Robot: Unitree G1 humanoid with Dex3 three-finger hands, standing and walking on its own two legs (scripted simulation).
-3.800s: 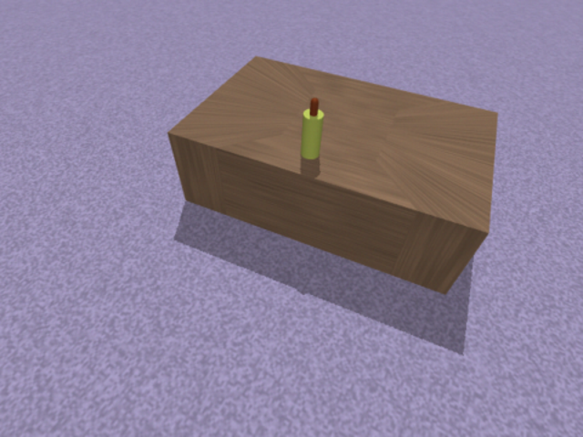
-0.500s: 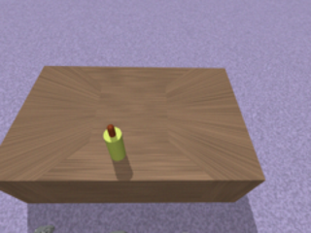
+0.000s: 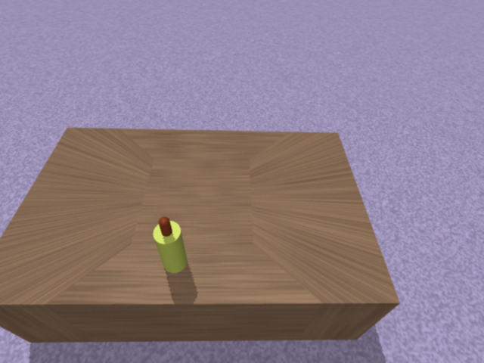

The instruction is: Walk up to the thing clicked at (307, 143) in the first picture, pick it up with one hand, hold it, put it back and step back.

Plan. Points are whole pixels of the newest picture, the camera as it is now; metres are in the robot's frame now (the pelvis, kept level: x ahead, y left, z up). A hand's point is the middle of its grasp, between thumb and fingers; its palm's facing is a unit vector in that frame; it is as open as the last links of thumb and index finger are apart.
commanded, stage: walk up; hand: left
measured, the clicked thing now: (170, 242) +0.47 +0.21 -0.27
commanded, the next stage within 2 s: stand in 1.06 s
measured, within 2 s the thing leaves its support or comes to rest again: neither
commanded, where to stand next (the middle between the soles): +0.05 -0.01 m, yaw +3 degrees
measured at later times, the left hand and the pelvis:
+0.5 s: hand out of the picture +0.11 +0.26 -0.15, palm faces +0.00 -0.95 -0.32, open 7.4 cm; pelvis +0.02 +0.01 +0.00, yaw +0 degrees
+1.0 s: hand out of the picture +0.11 +0.26 -0.15, palm faces -0.01 -0.95 -0.32, open 7.4 cm; pelvis +0.02 +0.01 +0.01, yaw +0 degrees
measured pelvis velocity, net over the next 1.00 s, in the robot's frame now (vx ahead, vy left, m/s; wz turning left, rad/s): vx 0.02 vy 0.01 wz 0.00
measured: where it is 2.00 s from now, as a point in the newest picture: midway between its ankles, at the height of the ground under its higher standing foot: outside the picture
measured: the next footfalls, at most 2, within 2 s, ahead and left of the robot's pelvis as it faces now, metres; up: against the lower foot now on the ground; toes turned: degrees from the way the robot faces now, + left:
none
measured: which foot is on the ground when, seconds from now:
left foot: down 0.00-1.00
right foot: down 0.00-1.00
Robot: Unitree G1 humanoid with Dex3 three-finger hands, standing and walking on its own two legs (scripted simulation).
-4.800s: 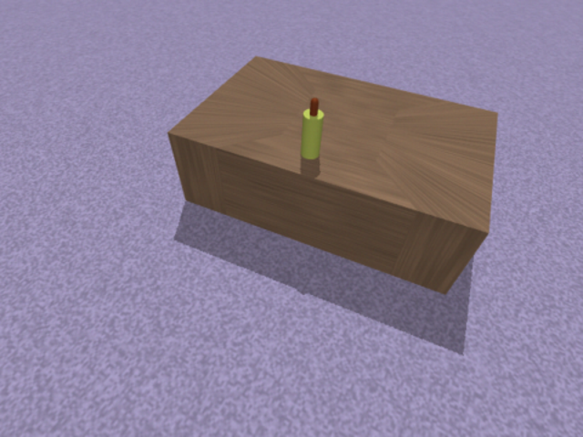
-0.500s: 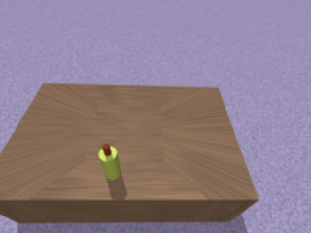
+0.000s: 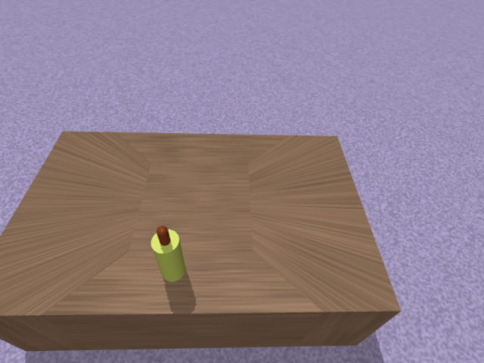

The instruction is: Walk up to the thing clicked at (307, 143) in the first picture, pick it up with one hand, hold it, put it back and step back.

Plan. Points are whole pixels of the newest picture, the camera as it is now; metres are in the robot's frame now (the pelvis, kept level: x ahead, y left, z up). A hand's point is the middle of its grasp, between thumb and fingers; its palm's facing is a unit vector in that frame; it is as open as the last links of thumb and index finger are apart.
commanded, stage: walk up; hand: left
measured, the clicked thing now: (168, 251) +0.45 +0.21 -0.28
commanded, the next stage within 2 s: stand in 0.06 s
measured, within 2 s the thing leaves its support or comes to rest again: neither
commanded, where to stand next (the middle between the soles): +0.03 -0.02 m, yaw +4 degrees
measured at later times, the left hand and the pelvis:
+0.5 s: hand out of the picture +0.06 +0.26 -0.15, palm faces +0.01 -0.94 -0.35, open 7.4 cm; pelvis -0.01 +0.00 +0.00, yaw +1 degrees
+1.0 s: hand out of the picture +0.05 +0.26 -0.16, palm faces +0.00 -0.94 -0.34, open 7.4 cm; pelvis -0.02 +0.01 +0.00, yaw +1 degrees
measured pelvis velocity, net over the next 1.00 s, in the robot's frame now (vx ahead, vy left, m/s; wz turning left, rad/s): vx -0.02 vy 0.01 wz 0.02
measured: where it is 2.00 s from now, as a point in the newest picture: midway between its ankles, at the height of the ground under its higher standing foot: outside the picture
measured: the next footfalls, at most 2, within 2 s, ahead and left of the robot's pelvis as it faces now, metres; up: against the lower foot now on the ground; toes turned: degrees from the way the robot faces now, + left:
none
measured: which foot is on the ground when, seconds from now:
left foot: down 0.00-1.00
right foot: down 0.00-1.00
